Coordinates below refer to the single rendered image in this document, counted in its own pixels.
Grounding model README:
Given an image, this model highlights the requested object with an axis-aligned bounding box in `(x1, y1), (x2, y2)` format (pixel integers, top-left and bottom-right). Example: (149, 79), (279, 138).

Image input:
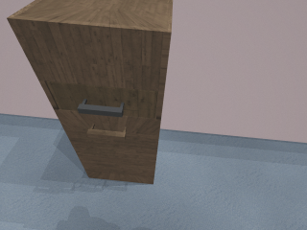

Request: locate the handle
(77, 99), (125, 118)
(86, 128), (127, 141)

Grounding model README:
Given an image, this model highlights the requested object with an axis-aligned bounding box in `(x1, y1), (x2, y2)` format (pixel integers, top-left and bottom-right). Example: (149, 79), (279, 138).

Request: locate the drawer
(46, 81), (158, 119)

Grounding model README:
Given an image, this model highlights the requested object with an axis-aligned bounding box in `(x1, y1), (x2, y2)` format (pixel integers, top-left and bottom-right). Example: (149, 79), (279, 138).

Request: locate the cabinet
(7, 0), (174, 184)

